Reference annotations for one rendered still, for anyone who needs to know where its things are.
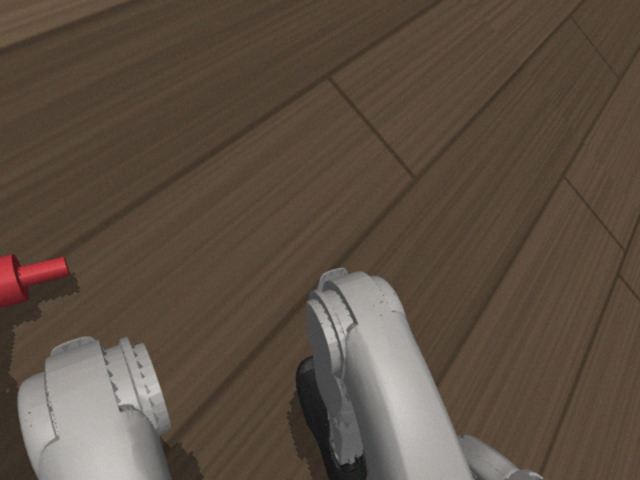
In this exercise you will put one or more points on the right robot hand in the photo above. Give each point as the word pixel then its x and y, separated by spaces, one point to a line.
pixel 485 462

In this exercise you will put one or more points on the right robot foot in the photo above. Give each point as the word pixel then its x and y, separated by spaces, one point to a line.
pixel 315 413

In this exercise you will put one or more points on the bottle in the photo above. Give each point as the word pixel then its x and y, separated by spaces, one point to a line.
pixel 14 279

